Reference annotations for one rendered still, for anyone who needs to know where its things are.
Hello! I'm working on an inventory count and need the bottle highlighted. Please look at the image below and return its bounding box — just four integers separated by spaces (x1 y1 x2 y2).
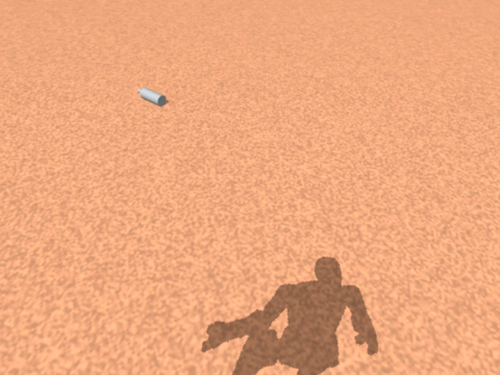
137 87 166 106

